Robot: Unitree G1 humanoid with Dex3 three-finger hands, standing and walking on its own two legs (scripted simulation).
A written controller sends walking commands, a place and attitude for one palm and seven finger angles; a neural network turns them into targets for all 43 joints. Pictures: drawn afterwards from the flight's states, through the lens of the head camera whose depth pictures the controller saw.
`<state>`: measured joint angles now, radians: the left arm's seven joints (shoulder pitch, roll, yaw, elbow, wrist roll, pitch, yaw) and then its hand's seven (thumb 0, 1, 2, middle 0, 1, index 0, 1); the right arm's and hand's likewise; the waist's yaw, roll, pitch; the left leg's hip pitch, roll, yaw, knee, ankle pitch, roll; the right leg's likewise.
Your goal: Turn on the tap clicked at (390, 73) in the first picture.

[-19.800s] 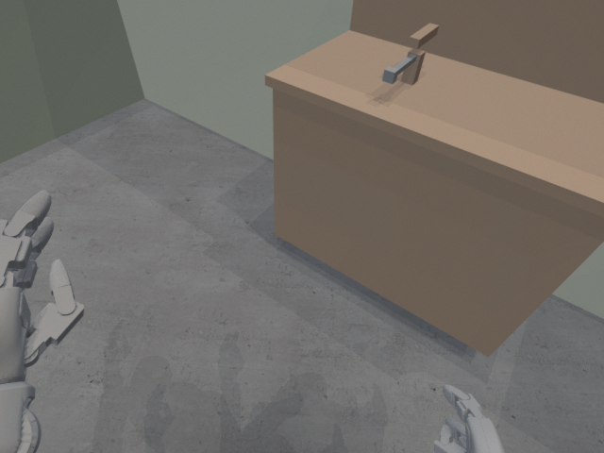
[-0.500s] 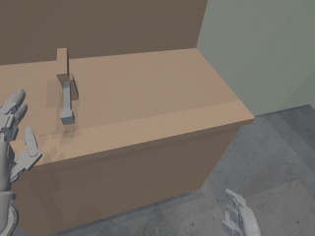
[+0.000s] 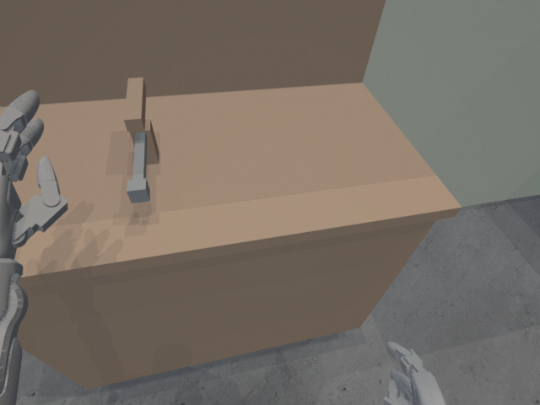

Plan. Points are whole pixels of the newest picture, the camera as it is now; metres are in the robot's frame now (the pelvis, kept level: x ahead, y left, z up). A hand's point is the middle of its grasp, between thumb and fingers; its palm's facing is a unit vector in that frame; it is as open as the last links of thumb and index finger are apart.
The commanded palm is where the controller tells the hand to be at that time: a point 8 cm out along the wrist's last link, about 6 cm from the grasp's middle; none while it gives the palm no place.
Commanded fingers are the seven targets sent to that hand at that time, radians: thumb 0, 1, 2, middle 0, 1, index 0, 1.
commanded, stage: turn the palm inward beside the body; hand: left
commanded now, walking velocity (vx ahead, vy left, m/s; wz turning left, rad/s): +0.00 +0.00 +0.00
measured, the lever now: (138, 190) +0.38 +0.27 +0.09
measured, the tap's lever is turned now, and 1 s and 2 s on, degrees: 0 0 0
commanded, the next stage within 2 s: none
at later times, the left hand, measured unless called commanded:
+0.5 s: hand (123, 260) +0.22 +0.21 +0.15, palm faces +0.50 -0.82 -0.29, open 7.4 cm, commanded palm +0.17 +0.25 +0.17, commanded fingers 0.00 0.90 0.90 -0.20 -0.30 -0.20 -0.30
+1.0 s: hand (129, 276) +0.21 +0.20 +0.14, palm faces +0.49 -0.84 -0.21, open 7.4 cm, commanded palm +0.16 +0.23 +0.16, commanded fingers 0.00 0.90 0.90 -0.20 -0.30 -0.20 -0.30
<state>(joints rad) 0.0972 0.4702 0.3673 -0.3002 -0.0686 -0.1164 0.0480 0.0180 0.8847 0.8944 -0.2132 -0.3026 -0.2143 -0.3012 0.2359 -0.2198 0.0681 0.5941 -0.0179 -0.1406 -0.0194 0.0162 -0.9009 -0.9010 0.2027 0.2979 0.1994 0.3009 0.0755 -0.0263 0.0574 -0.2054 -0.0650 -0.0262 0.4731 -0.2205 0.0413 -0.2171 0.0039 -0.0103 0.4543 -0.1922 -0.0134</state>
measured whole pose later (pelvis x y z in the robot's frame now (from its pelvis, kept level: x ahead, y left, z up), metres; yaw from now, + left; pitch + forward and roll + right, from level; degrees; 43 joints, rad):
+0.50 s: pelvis +0.01 -0.06 -0.02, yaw +2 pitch -1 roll +0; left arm 0.29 0.33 0.32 -0.32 -0.12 -0.02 0.11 0.02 0.89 0.90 -0.20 -0.30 -0.20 -0.30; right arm 0.16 -0.25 0.04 0.72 -0.01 -0.19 -0.08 0.02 -0.90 -0.90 0.20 0.30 0.20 0.30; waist 0.08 0.05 -0.03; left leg -0.32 -0.01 -0.09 0.66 -0.33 -0.02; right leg -0.32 0.06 -0.08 0.64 -0.32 -0.08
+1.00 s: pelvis +0.02 -0.06 -0.02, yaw +2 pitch +1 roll +1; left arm 0.43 0.26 0.30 -0.41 -0.20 -0.04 0.10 0.02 0.89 0.90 -0.21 -0.30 -0.21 -0.30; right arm 0.20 -0.25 0.02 0.70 0.01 -0.27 -0.09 0.02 -0.90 -0.90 0.20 0.30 0.20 0.30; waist 0.09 0.04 -0.06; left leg -0.33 -0.02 -0.08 0.67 -0.35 -0.02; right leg -0.35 0.04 -0.07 0.68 -0.35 -0.08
